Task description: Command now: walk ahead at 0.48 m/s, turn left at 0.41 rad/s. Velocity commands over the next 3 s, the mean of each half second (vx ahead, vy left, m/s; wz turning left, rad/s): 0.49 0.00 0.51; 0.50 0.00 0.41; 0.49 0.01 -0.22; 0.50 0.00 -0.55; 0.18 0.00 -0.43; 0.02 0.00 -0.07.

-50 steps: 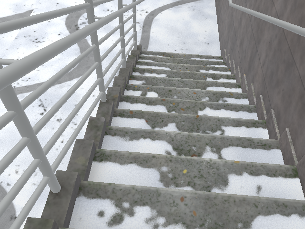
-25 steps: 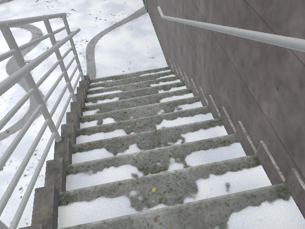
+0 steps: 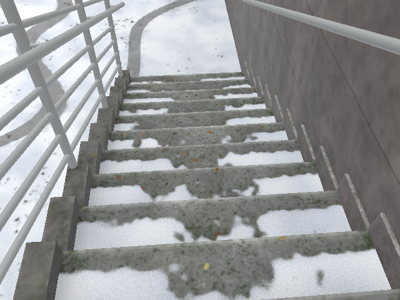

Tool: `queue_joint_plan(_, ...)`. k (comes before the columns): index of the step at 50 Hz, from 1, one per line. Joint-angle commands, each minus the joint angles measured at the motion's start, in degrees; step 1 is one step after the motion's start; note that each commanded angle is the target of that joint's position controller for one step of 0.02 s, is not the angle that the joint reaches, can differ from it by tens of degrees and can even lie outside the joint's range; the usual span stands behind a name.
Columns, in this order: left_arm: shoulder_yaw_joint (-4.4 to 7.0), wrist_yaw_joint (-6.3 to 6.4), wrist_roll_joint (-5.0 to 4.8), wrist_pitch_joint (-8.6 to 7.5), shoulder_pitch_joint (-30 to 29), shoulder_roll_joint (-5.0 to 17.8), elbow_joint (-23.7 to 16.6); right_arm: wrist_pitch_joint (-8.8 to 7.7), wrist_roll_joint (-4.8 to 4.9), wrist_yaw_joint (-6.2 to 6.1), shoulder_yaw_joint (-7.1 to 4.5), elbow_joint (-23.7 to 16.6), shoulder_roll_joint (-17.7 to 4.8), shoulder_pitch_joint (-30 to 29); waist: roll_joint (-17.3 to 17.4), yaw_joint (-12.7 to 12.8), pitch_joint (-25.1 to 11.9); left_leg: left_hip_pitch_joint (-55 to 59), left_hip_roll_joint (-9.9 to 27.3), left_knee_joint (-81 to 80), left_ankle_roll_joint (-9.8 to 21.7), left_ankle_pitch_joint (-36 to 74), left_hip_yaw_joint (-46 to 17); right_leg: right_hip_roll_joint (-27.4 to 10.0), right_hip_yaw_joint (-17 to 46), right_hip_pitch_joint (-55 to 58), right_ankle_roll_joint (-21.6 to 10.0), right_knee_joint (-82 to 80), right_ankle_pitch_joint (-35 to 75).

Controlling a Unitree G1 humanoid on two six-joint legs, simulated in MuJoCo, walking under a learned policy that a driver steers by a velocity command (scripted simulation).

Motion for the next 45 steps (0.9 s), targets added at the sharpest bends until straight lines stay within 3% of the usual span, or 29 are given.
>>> queue_joint_plan(1, 1.39, 0.14, -1.71, -0.76, -1.48, 9.15, -7.03, 1.18, 2.48, -0.86, -5.04, 3.44, -15.22, 25.66, 10.60, -13.01, -18.44, 53.32, 29.84, 1.09, 25.85, 9.18, -42.31, -2.58, 3.00, -51.46, 4.87, 25.67, 4.64)
queue_joint_plan(2, 1.96, 0.59, 0.33, -0.62, -11.61, 10.12, -8.64, 1.61, 1.52, -2.17, -4.40, 1.99, -11.48, 20.38, -0.21, -11.24, -7.30, 41.53, 27.53, -6.43, 22.55, -1.40, -41.29, -7.26, 4.68, -54.69, 4.56, 16.48, 11.37)
queue_joint_plan(3, 2.53, -0.01, 1.41, -0.30, -13.38, 10.91, -8.52, 1.38, 0.25, -2.14, -3.67, 1.26, -10.15, 17.01, -5.93, -8.44, -0.85, 27.60, 25.31, -6.05, 19.54, -0.94, -37.06, -9.85, 7.17, -47.14, 4.19, 5.76, 17.55)
queue_joint_plan(4, 2.67, -0.20, 2.43, 0.56, -11.32, 9.16, -6.69, 1.19, -0.86, -1.97, -3.44, 1.80, -9.21, 16.42, -6.04, -5.67, 3.05, 15.70, 22.34, -3.49, 18.27, 4.01, -37.06, -10.70, 7.19, -41.32, 4.52, 0.23, 14.89)
queue_joint_plan(5, 2.64, -0.69, 1.54, 1.14, -10.67, 7.79, -5.93, -0.07, -0.28, -2.23, -2.65, 2.10, -6.90, 15.58, -7.58, -3.06, 5.57, 7.62, 16.41, -2.92, 13.96, 9.08, -28.87, -13.15, 9.21, -36.22, 4.76, -13.13, 25.63)
queue_joint_plan(6, 2.28, -1.16, 1.11, 1.48, -12.87, 5.55, -6.57, -1.00, 0.72, -2.75, -2.63, 1.89, -7.16, 14.39, -3.63, -2.46, 6.13, -0.27, 11.32, -5.39, 11.37, 12.87, -23.39, -12.48, 6.59, -28.39, 6.63, -24.93, 33.00)
queue_joint_plan(8, 1.64, -2.15, 2.19, 1.64, -13.03, 2.45, -6.59, -0.47, 0.72, -3.26, -2.94, 1.95, -8.76, 15.54, 4.60, -3.16, 0.56, -2.02, 9.56, -2.88, 11.33, 29.22, -21.33, -10.62, 2.94, -20.27, 6.91, -29.00, 38.08)
queue_joint_plan(9, 1.85, -2.63, 1.38, 1.72, -10.25, 2.83, -5.38, -0.65, 0.68, -3.10, -3.21, 1.78, -8.59, 16.69, 6.93, -2.95, -2.41, -1.56, 8.68, -0.59, 10.25, 33.48, -19.72, -9.98, 1.77, -17.96, 5.77, -26.27, 46.00)
queue_joint_plan(10, 3.01, -2.60, 0.13, 1.24, -16.00, 5.19, -7.49, -1.33, 1.22, -3.18, -2.41, 2.61, -5.60, 18.93, 3.59, -4.42, 0.04, 1.02, 6.76, 1.03, 10.07, 23.27, -21.53, -11.00, 5.86, -24.35, 5.05, -33.07, 56.72)
queue_joint_plan(12, 2.82, -2.90, 0.97, 0.35, -23.40, 5.78, -9.56, -1.76, 1.70, -3.49, -2.26, 1.64, -4.73, 17.79, 0.70, -6.14, 1.88, -3.35, 3.40, 2.76, 7.82, 4.92, -21.54, -10.00, 4.72, -21.00, 4.49, -46.60, 67.50)
queue_joint_plan(14, 2.03, -3.87, 1.52, 0.31, -23.90, 1.90, -10.40, -0.96, 0.60, -3.28, -1.55, 1.52, -4.56, 17.29, 3.11, -7.80, -0.49, -6.57, 2.13, 7.36, 5.87, 3.51, -22.69, -7.26, 3.34, -12.48, 4.12, -48.09, 72.60)
queue_joint_plan(16, 1.90, -3.83, 1.80, -0.10, -26.28, 1.88, -12.86, -0.15, 0.07, -3.84, -1.43, 1.49, -4.99, 19.40, 3.97, -9.34, 1.92, -5.80, 2.07, 11.22, 6.11, 2.10, -25.27, -5.43, 4.41, -13.87, 5.37, -50.65, 68.49)
queue_joint_plan(19, 1.57, -2.94, -0.09, -1.64, -30.64, 1.96, -16.45, 1.31, -2.00, -5.13, -1.34, 1.83, -5.72, 22.11, 5.54, -12.55, 5.64, 1.61, 1.18, 18.13, 5.53, 5.46, -27.74, -5.60, 8.17, -14.62, 6.05, -63.63, 61.92)
queue_joint_plan(22, 2.30, -1.40, -2.15, -2.60, -18.67, 2.79, -13.78, 2.09, -2.66, -5.61, -1.05, 2.56, -5.59, 22.09, 1.32, -8.38, 3.30, 5.19, -0.86, 36.62, 5.09, 4.62, -25.00, -9.77, 9.86, -1.27, 4.55, -79.11, 69.81)
queue_joint_plan(23, 3.25, -1.25, -2.17, -2.42, -10.40, 4.43, -11.26, 2.02, -1.83, -4.84, -1.35, 2.25, -7.02, 21.97, -1.45, -4.71, -0.11, 0.32, -1.97, 47.83, 4.50, 1.11, -21.36, -11.00, 8.44, 10.52, 4.05, -79.81, 70.77)
queue_joint_plan(24, 4.31, -0.88, -1.09, -1.77, -2.37, 8.04, -9.08, 1.60, -0.51, -3.90, -1.72, 1.95, -6.47, 23.03, -6.72, -3.08, -5.73, -14.59, -4.67, 65.23, 2.95, -22.32, -14.90, -15.83, 11.18, 29.11, 2.35, -68.42, 81.77)
queue_joint_plan(25, 4.67, -1.54, -0.37, -1.42, 3.10, 9.71, -9.63, 1.52, 3.09, -4.28, -1.63, 0.50, -4.90, 30.25, -13.93, -3.58, -18.22, -30.97, -4.94, 87.95, 0.73, -45.22, -8.91, -29.48, 18.43, 51.03, -3.61, -45.29, 98.44)
queue_joint_plan(26, 3.97, -2.98, -2.26, -1.64, 3.86, 6.67, -11.03, 1.67, 2.59, -5.55, -1.10, -0.02, -6.93, 29.80, -9.60, -1.69, -22.39, -39.31, 0.82, 90.80, 1.54, -39.75, -7.55, -31.82, 21.82, 52.62, -5.32, -44.86, 88.75)
queue_joint_plan(27, 5.53, -2.83, -1.92, -2.49, -1.42, 10.01, -12.10, 1.99, 1.42, -5.29, -0.93, -1.66, -7.70, 24.66, -14.50, -1.34, -20.25, -45.08, 3.14, 94.67, 0.18, -30.64, -4.09, -37.00, 31.96, 43.74, -14.18, -56.18, 52.19)
queue_joint_plan(28, 4.14, -2.23, -1.43, -2.05, -5.90, 4.62, -13.41, 2.98, -1.81, -4.63, -2.10, -2.16, -9.92, 16.09, -1.03, -2.30, -10.48, -43.36, 4.37, 88.28, -0.38, -20.76, -2.69, -31.75, 30.04, 26.97, -12.38, -66.40, 33.83)
queue_joint_plan(29, 3.83, -2.06, -0.73, -2.47, -5.53, 5.91, -12.70, 3.84, -2.61, -3.91, -2.47, -4.18, -9.39, 10.81, -4.63, -2.37, -3.46, -39.77, 5.62, 83.74, -1.24, -18.57, -4.59, -32.79, 31.29, 14.56, -13.62, -66.25, 40.98)
queue_joint_plan(30, 2.93, -2.21, -0.12, -3.26, -5.36, 4.08, -10.58, 4.64, -2.72, -3.71, -2.92, -4.17, -8.38, 7.41, 0.44, -4.86, 3.45, -37.84, 7.06, 73.19, -1.96, -12.31, -8.01, -27.91, 23.78, 4.27, -9.11, -65.47, 51.82)
queue_joint_plan(31, 2.87, -2.69, -0.12, -3.92, -5.20, 3.82, -9.62, 5.48, -3.13, -3.16, -2.87, -2.18, -6.28, 10.53, -0.74, -7.03, 4.83, -32.49, 7.82, 65.09, -2.71, -7.47, -9.29, -24.49, 18.72, -2.69, -6.22, -64.51, 53.00)
queue_joint_plan(32, 2.85, -2.42, -0.95, -4.28, -6.94, 3.84, -9.26, 5.84, -2.18, -2.11, -2.82, -2.26, -5.13, 9.55, -2.02, -9.36, 6.06, -26.10, 7.65, 51.91, -4.65, 0.59, -7.64, -20.12, 12.07, -10.31, -3.43, -68.39, 49.41)
queue_joint_plan(35, 3.06, -2.36, -2.03, -3.93, -4.49, 5.96, -6.97, 5.49, -2.57, -0.41, -2.33, -1.00, -1.85, 8.75, -6.79, -8.41, 0.09, -20.63, 6.72, 41.12, -5.06, 8.96, -6.14, -20.80, 10.92, -6.04, -7.17, -67.20, 61.05)
queue_joint_plan(36, 3.55, -2.66, -1.41, -3.78, -3.19, 7.46, -6.25, 5.38, -2.03, -0.53, -2.55, 0.71, -2.11, 12.30, -6.82, -9.36, -2.73, -19.76, 6.12, 43.22, -3.80, 14.69, -5.63, -21.90, 10.77, -3.52, -7.38, -64.80, 61.91)
queue_joint_plan(39, 2.41, -2.04, -2.07, -3.79, 2.80, 3.69, -2.97, 4.77, -2.94, -1.10, -2.73, -0.05, -3.23, 2.35, -4.14, -5.75, 1.98, -29.48, 6.45, 35.66, -1.82, 19.99, -11.46, -20.72, 11.32, 4.69, -4.12, -62.66, 49.75)
queue_joint_plan(43, 2.29, -1.18, -0.07, -3.96, 9.22, 4.94, -0.96, 1.77, -3.36, -0.29, -2.83, -2.66, -3.61, -10.54, -4.90, 0.92, 3.94, -38.87, 4.78, 23.51, -1.43, 26.16, -10.47, -20.07, 13.10, 14.63, -4.78, -56.85, 40.22)
queue_joint_plan(45, 1.46, -1.43, 0.60, -4.19, 7.48, 3.03, -0.75, 0.37, -2.76, 0.50, -2.28, -4.28, -2.95, -15.12, -0.85, 1.42, 6.36, -28.57, 5.20, 9.21, -2.49, 36.29, -5.26, -17.85, 7.93, 6.51, -4.67, -56.49, 34.57)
